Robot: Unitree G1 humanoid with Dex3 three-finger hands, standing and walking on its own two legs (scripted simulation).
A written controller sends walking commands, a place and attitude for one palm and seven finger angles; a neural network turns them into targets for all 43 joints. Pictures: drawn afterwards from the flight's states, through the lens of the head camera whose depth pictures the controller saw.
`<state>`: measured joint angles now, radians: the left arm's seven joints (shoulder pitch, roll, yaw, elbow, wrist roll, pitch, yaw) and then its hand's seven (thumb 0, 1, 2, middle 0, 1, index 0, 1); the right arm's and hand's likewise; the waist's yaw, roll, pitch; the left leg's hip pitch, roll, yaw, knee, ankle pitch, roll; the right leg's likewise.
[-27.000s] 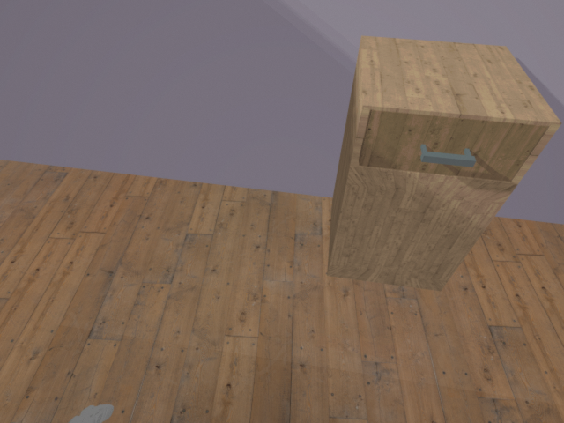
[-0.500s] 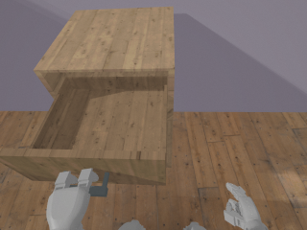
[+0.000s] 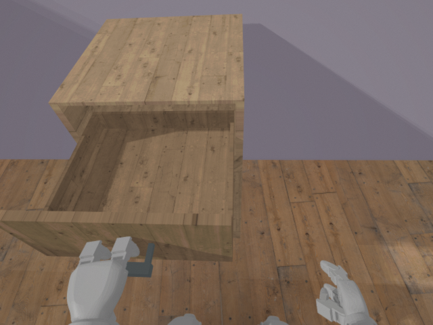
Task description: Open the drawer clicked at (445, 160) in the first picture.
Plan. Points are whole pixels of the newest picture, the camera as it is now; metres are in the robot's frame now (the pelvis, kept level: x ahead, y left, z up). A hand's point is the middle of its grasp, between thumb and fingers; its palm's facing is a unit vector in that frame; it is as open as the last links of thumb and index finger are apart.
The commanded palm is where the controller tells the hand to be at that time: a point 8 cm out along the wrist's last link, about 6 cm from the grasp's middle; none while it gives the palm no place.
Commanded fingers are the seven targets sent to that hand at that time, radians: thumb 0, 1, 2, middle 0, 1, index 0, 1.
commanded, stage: lift the hand off the handle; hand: left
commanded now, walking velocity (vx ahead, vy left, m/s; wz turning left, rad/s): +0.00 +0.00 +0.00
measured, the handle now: (119, 258) +0.23 +0.21 -0.01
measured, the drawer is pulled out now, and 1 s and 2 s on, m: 0.30 0.30 0.30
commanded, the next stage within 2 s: none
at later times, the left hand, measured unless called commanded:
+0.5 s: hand (107, 282) +0.19 +0.21 +0.02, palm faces +0.00 -0.14 -0.99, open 13.6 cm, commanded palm +0.17 +0.20 +0.08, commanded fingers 0.00 -0.50 0.30 -0.30 -1.20 -0.30 -1.20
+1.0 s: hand (100, 276) +0.19 +0.21 +0.04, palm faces +0.00 -0.15 -0.99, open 13.4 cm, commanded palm +0.17 +0.20 +0.12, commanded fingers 0.00 -0.50 0.30 -0.30 -1.20 -0.30 -1.20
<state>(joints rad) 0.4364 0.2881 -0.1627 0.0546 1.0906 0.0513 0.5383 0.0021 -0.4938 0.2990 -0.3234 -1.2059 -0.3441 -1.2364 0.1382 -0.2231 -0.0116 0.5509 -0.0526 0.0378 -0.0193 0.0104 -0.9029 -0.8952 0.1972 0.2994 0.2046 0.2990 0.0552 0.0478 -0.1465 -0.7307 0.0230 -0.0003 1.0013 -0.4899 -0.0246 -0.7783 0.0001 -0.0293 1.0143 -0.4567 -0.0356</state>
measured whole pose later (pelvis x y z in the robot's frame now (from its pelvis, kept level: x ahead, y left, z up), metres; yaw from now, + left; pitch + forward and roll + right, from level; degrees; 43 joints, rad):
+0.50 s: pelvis +0.01 +0.01 +0.01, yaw -2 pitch +11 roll +1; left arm 0.57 0.30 -0.15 -0.12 1.06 0.03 0.51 0.00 -0.49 0.30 -0.32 -1.20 -0.37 -1.22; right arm 0.16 -0.23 -0.02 0.52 -0.05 0.04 0.04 0.01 -0.90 -0.90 0.20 0.30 0.20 0.30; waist 0.06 0.06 -0.15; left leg -0.62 0.03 0.03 0.92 -0.48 -0.02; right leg -0.68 0.01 0.00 0.94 -0.44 -0.03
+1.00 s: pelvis +0.03 +0.01 +0.02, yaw -2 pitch +9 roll +1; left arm 0.63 0.34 -0.13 -0.23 1.03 0.01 0.43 0.00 -0.49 0.30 -0.32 -1.20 -0.41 -1.22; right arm 0.16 -0.23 -0.02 0.51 -0.05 0.03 0.05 0.01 -0.90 -0.90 0.20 0.30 0.20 0.30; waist 0.08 0.07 -0.13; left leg -0.53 0.03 0.04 0.85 -0.47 -0.02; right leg -0.59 0.02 0.01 0.87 -0.43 -0.02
